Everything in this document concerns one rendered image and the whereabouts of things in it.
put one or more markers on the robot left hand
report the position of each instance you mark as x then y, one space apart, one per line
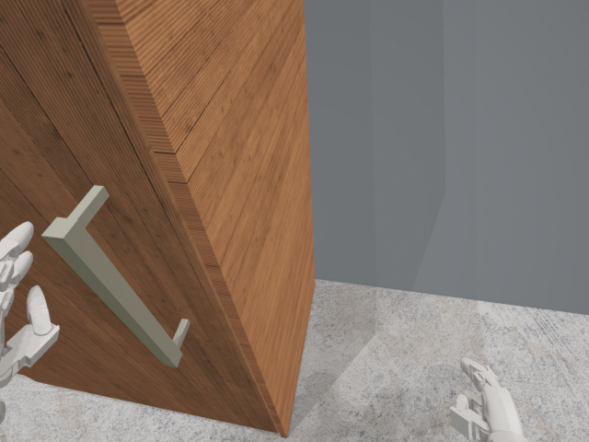
34 339

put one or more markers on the handle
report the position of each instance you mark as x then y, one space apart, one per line
69 238

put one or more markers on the robot right hand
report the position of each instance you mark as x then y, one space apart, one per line
477 417

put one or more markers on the wardrobe door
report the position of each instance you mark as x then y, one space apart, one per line
67 123

